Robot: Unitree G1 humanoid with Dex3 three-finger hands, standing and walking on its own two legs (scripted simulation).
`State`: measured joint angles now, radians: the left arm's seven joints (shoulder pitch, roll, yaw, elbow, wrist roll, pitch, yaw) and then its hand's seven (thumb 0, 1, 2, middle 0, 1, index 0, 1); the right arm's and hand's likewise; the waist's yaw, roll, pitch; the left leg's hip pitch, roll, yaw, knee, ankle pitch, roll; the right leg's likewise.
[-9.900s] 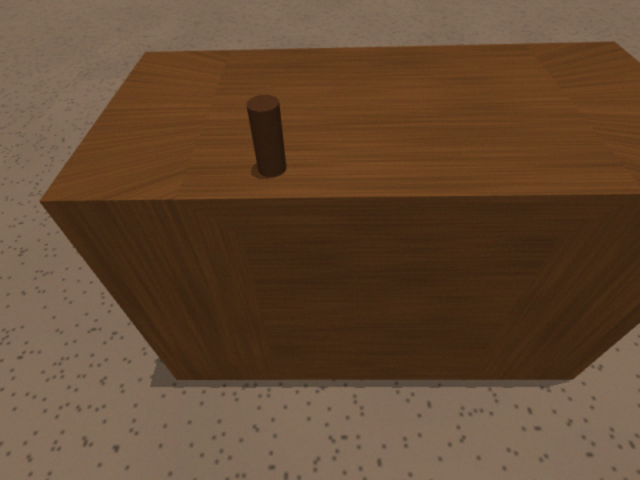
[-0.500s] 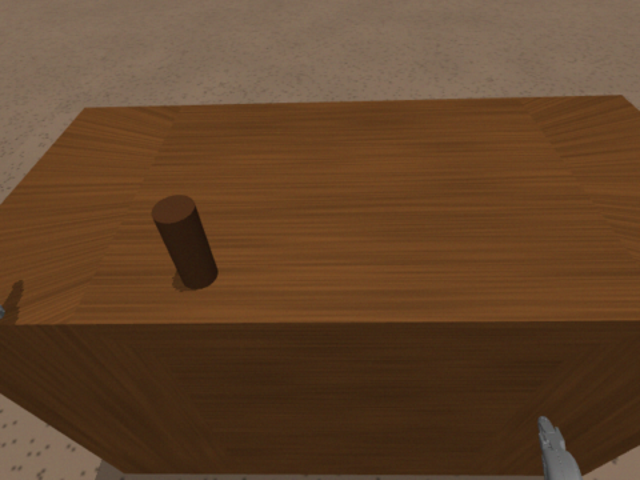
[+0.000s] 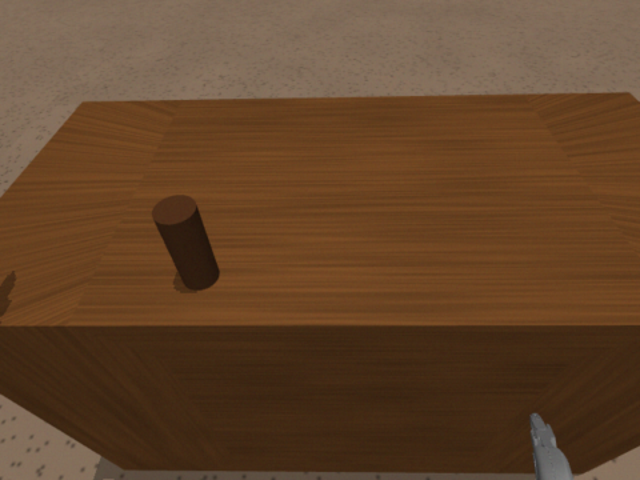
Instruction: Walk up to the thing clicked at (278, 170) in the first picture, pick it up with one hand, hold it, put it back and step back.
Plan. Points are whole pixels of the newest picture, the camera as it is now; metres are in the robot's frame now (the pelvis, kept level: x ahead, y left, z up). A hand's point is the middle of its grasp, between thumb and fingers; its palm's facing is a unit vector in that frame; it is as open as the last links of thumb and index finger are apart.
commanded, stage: go down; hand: left
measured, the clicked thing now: (189, 245) +0.39 +0.20 +0.09
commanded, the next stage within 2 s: approach in 1.02 s
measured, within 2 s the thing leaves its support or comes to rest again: neither
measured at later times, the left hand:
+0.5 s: hand out of the picture +0.32 +0.38 +0.20, palm faces +0.20 -0.98 -0.03, open 17.7 cm
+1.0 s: hand out of the picture +0.29 +0.39 +0.19, palm faces +0.22 -0.98 -0.03, open 17.7 cm
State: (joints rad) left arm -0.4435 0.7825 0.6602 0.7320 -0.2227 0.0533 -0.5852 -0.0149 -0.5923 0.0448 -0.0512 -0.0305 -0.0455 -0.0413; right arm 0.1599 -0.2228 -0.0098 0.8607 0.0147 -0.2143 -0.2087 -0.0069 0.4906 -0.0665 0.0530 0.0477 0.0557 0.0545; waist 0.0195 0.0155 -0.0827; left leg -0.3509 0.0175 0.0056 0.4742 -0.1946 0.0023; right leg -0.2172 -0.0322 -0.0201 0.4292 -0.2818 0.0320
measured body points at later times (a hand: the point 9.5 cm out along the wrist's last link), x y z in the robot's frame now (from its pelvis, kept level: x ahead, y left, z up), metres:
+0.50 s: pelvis +0.00 +0.00 +0.00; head +0.00 +0.00 +0.45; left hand +0.30 +0.43 +0.21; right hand +0.16 -0.25 -0.10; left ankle +0.03 +0.12 -0.74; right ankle -0.04 -0.14 -0.74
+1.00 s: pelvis +0.00 +0.00 +0.00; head -0.01 +0.00 +0.45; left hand +0.28 +0.44 +0.20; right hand +0.16 -0.26 -0.09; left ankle +0.03 +0.12 -0.74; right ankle -0.04 -0.14 -0.74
